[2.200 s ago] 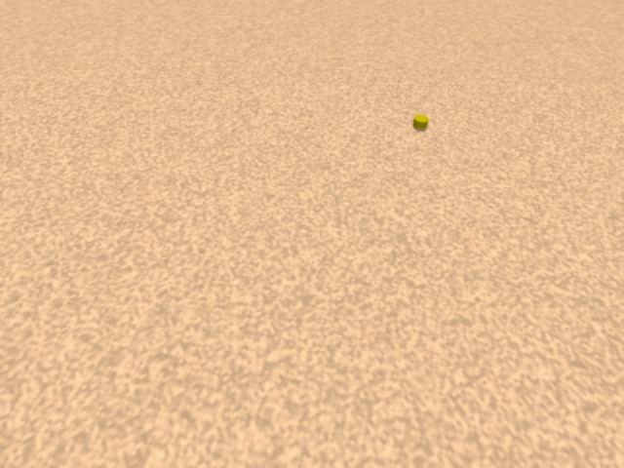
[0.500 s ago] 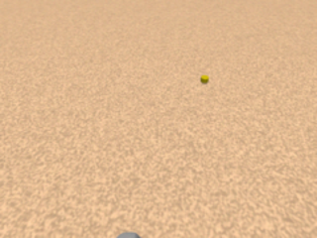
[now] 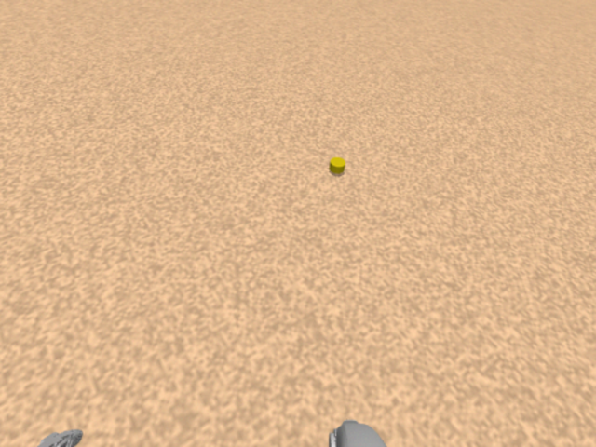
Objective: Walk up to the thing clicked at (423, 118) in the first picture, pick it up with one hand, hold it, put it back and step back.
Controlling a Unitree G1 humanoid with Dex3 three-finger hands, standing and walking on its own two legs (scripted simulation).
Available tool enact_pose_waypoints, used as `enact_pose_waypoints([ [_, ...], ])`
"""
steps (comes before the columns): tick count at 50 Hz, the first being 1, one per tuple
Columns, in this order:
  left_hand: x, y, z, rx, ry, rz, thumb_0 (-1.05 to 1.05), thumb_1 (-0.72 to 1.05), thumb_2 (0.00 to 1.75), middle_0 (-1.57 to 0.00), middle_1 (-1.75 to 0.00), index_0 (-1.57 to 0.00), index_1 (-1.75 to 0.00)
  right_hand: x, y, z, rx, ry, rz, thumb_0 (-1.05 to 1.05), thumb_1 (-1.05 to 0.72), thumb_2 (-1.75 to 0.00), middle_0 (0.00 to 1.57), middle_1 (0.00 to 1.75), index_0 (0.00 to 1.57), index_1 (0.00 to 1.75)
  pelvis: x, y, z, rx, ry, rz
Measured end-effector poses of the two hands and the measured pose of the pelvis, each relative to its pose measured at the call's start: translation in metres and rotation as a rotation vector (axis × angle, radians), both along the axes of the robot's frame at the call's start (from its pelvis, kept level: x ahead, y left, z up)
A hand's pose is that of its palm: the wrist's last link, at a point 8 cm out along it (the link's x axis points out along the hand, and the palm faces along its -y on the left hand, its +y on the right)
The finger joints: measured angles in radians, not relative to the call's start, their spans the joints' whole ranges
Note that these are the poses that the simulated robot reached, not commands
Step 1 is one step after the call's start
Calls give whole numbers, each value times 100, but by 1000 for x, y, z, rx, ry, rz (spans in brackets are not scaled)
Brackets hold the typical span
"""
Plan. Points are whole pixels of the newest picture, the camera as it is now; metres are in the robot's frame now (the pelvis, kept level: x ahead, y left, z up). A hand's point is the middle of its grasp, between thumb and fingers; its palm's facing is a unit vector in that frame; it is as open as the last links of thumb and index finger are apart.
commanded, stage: walk up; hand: left
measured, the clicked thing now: (337, 165) +1.58 -0.27 -0.74
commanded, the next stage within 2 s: none
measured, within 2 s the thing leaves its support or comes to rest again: neither
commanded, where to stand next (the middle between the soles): +1.23 -0.53 m, yaw +6 degrees
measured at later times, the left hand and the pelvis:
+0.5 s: hand (209, 356) +0.29 +0.14 -0.14, palm faces +0.04 -0.94 -0.33, open 7.4 cm; pelvis +0.29 -0.13 +0.00, yaw +1 degrees
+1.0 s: hand (269, 203) +0.65 +0.06 -0.13, palm faces -0.06 -0.93 -0.36, open 7.4 cm; pelvis +0.53 -0.23 -0.01, yaw -1 degrees
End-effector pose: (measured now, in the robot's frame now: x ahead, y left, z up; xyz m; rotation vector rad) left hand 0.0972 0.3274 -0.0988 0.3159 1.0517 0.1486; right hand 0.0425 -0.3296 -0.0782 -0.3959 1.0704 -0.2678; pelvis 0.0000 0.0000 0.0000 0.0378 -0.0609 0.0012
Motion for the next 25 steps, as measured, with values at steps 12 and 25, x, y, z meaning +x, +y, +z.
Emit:
enact_pose_waypoints([
  [12, 179, -86, 17, 76, -118, -1, 1, 90, 90, -20, -30, -20, -30, 126, -102, -55, 29, 139, -26, 1, -90, -90, 20, 30, 20, 30, 150, -90, -24, -17, 16, 10],
  [25, 186, -143, -4, 4, 179, 134, 1, 90, 90, -21, -30, -20, -30, 349, -119, -10, 52, 20, 136, 1, -90, -90, 20, 30, 20, 30, 286, -135, 3, -59, 40, 7],
])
